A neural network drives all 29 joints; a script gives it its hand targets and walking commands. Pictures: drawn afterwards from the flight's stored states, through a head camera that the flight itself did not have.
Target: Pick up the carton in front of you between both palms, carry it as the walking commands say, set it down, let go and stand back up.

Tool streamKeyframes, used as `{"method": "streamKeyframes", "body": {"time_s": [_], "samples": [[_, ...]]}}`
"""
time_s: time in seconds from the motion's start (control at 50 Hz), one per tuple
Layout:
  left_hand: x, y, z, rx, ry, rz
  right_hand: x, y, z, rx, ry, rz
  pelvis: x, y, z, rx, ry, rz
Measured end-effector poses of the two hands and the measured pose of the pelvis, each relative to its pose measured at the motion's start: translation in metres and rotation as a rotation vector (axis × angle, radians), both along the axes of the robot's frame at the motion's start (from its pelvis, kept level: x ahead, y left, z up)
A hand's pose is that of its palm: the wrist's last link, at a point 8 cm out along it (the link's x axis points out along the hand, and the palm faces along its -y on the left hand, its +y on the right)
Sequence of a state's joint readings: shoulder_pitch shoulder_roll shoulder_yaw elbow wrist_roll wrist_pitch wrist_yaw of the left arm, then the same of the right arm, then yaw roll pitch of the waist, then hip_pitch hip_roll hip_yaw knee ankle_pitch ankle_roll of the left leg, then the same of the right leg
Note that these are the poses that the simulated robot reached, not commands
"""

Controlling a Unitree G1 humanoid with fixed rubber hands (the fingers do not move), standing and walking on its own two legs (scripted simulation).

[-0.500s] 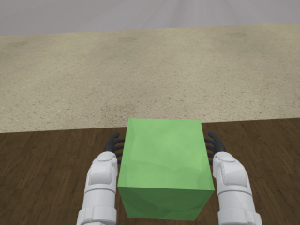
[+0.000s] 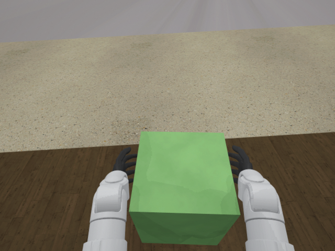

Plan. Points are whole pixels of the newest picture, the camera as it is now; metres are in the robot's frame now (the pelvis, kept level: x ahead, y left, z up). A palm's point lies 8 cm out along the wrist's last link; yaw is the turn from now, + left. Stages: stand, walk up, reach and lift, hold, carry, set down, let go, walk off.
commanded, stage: carry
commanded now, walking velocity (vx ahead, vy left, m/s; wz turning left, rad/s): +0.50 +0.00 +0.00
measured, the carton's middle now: (180, 190) +0.29 +0.01 -0.01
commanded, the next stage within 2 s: none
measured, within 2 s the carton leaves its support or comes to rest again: neither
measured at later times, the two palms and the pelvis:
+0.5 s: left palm (141, 116) +0.48 +0.13 +0.09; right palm (241, 117) +0.48 -0.17 +0.09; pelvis +0.21 -0.02 +0.00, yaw +0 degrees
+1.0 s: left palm (148, 74) +0.80 +0.14 +0.07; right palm (217, 72) +0.82 -0.16 +0.07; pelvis +0.55 -0.02 -0.02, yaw +1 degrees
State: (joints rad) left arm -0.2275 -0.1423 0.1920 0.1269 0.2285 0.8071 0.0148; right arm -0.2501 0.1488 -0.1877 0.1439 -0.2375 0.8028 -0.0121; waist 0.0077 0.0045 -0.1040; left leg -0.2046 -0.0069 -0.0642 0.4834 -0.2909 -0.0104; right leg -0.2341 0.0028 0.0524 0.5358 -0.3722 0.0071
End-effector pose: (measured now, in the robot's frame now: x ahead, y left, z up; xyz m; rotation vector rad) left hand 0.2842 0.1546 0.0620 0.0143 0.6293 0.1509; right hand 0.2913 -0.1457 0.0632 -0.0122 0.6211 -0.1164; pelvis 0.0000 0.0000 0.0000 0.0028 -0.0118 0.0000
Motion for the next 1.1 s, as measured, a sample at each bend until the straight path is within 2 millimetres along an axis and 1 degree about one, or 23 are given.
{"method": "streamKeyframes", "body": {"time_s": [0.08,0.14,0.22,0.28,0.32,0.38,0.44,0.48,0.52,0.56,0.58,0.66,0.74,0.82,0.88,0.94,1.0,1.02,1.06,1.1], "samples": [[0.018,-0.009,0.009,-0.009,-0.022,0.011,0.017,-0.008,0.006,0.021,-0.021,-0.011,0.020,-0.009,-0.006,-0.010,0.034,0.003],[0.033,-0.013,0.014,-0.022,-0.001,0.027,0.035,-0.013,0.011,0.019,-0.001,-0.002,0.040,-0.012,-0.005,-0.006,0.062,0.039],[0.056,-0.005,0.019,-0.027,0.036,0.056,0.067,-0.004,0.020,0.030,0.037,0.015,0.070,-0.007,-0.001,0.020,0.088,0.046],[0.079,0.005,0.020,-0.041,0.023,0.072,0.091,0.006,0.022,0.057,0.027,0.000,0.097,-0.002,-0.006,0.030,0.097,0.011],[0.095,0.006,0.021,-0.051,0.044,0.068,0.103,0.007,0.020,0.057,0.046,-0.011,0.116,0.000,-0.004,0.017,0.108,-0.006],[0.123,-0.001,0.023,-0.058,0.083,0.052,0.121,-0.001,0.020,0.051,0.085,-0.034,0.146,-0.002,0.003,-0.008,0.118,-0.011],[0.158,-0.014,0.028,-0.054,0.083,0.021,0.148,-0.014,0.025,0.058,0.084,-0.066,0.177,-0.008,0.005,-0.019,0.116,-0.005],[0.185,-0.024,0.031,-0.052,0.063,0.010,0.172,-0.024,0.028,0.066,0.064,-0.079,0.200,-0.014,0.002,-0.019,0.110,-0.002],[0.213,-0.033,0.032,-0.050,0.034,0.009,0.200,-0.033,0.028,0.075,0.036,-0.082,0.227,-0.023,-0.006,-0.019,0.097,0.006],[0.240,-0.041,0.028,-0.050,0.009,0.019,0.231,-0.040,0.024,0.081,0.011,-0.074,0.254,-0.033,-0.017,-0.023,0.083,0.027],[0.251,-0.043,0.026,-0.046,0.017,0.025,0.245,-0.042,0.022,0.082,0.019,-0.066,0.265,-0.036,-0.018,-0.026,0.081,0.035],[0.286,-0.040,0.020,-0.051,0.098,0.079,0.295,-0.040,0.019,0.086,0.103,-0.028,0.307,-0.047,-0.006,-0.009,0.091,0.060],[0.324,-0.033,0.028,-0.053,0.111,0.126,0.348,-0.031,0.026,0.075,0.118,0.024,0.353,-0.051,0.007,0.014,0.100,0.057],[0.376,-0.028,0.037,-0.048,0.079,0.135,0.401,-0.026,0.032,0.070,0.086,0.039,0.405,-0.047,0.011,0.028,0.104,0.048],[0.420,-0.025,0.036,-0.045,0.066,0.118,0.440,-0.023,0.029,0.067,0.071,0.028,0.448,-0.040,0.006,0.029,0.101,0.044],[0.468,-0.019,0.025,-0.046,0.067,0.093,0.481,-0.018,0.020,0.059,0.071,0.009,0.496,-0.029,-0.004,0.024,0.091,0.037],[0.520,-0.012,0.006,-0.053,0.067,0.062,0.525,-0.011,0.005,0.048,0.069,-0.018,0.547,-0.015,-0.021,0.020,0.069,0.011],[0.537,-0.010,-0.001,-0.063,0.076,0.055,0.538,-0.010,0.000,0.038,0.077,-0.026,0.561,-0.012,-0.024,0.030,0.065,0.004],[0.566,-0.009,-0.010,-0.071,0.114,0.036,0.561,-0.009,-0.007,0.031,0.114,-0.049,0.584,-0.005,-0.022,0.027,0.067,-0.008],[0.592,-0.010,-0.011,-0.067,0.148,0.013,0.580,-0.010,-0.009,0.035,0.147,-0.074,0.605,0.000,-0.015,0.016,0.071,-0.020]]}}
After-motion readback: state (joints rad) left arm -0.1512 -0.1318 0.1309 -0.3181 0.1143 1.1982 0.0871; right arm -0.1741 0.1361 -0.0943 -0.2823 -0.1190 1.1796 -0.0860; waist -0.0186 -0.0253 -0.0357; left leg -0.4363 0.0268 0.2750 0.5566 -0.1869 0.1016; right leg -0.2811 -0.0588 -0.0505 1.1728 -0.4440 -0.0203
